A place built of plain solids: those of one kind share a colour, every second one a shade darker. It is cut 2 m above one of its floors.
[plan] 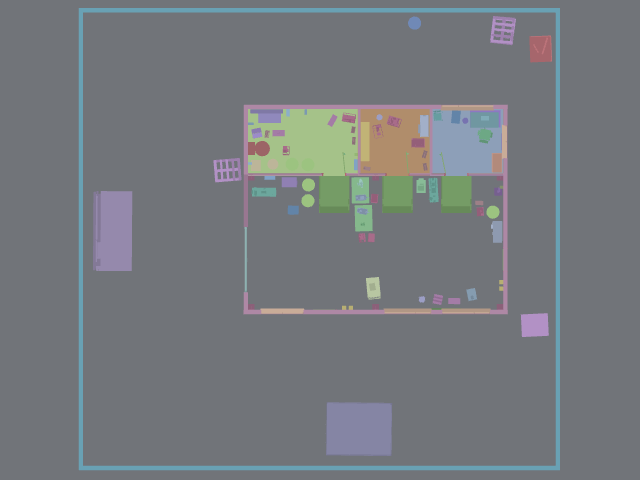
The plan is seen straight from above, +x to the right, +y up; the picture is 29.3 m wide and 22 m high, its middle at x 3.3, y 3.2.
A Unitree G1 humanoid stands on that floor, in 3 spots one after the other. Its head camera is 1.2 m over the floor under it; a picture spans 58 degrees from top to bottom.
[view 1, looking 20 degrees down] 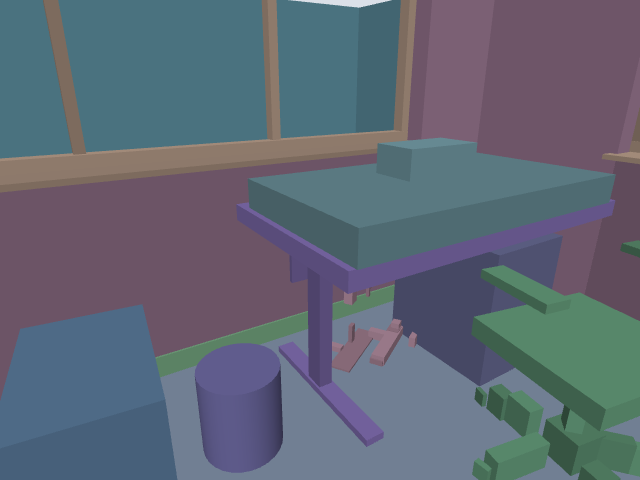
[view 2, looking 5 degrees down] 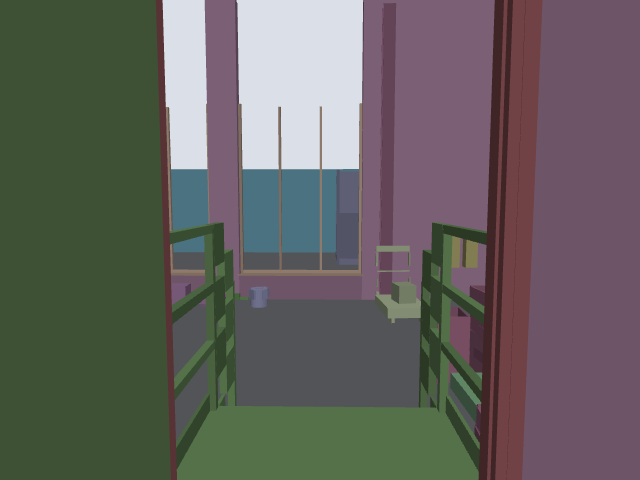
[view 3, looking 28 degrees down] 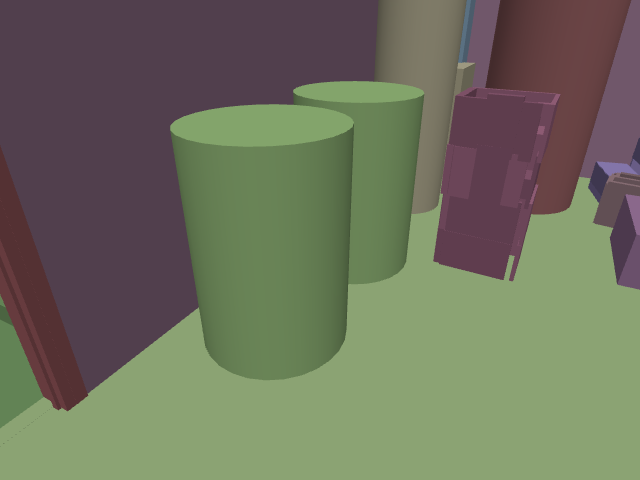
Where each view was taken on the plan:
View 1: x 9.55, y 7.50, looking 58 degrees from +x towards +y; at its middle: desk_load_drowned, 1.29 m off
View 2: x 6.85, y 7.50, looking -89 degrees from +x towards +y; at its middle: window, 7.64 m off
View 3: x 3.95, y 7.50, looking -152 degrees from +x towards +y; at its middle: drum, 1.39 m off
